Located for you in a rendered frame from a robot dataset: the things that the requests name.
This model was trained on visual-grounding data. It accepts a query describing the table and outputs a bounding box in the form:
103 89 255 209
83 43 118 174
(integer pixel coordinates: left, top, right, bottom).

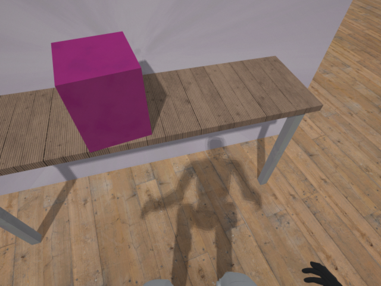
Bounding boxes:
0 56 323 245

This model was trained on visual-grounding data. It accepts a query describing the carton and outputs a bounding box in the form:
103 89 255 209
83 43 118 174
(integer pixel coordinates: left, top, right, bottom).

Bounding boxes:
51 32 152 153

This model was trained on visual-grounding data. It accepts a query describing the robot right hand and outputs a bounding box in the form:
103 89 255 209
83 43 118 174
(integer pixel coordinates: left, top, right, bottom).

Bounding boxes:
302 262 342 286

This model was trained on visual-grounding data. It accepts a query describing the robot right thigh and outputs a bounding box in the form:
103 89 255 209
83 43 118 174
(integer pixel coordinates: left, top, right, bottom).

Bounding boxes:
216 272 257 286

